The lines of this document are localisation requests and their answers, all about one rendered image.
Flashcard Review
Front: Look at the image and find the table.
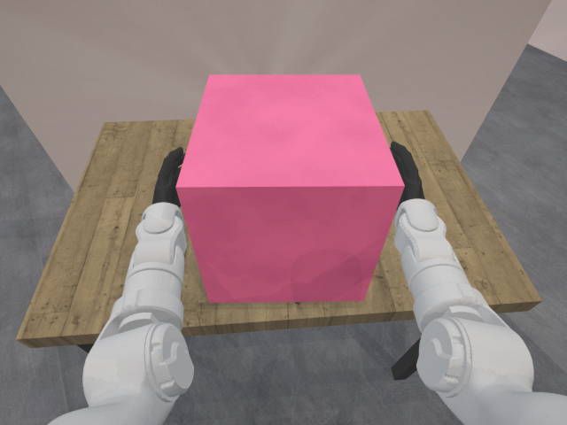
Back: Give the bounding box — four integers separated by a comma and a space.
15, 110, 542, 380

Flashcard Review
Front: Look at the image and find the robot right forearm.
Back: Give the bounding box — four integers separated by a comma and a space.
394, 198, 534, 384

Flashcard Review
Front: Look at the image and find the right robot hand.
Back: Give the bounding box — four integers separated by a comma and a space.
389, 141, 425, 210

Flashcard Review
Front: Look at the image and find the robot left upper arm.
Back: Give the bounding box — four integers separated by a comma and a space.
47, 322, 194, 425

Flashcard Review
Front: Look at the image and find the robot left forearm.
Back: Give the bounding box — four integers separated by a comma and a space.
82, 202, 187, 404

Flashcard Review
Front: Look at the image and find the robot right upper arm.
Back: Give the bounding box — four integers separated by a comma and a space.
416, 316, 567, 425

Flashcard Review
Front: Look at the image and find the carton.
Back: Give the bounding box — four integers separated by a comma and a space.
175, 74, 405, 303

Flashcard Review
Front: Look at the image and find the left robot hand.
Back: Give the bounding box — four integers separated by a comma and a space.
152, 147, 186, 208

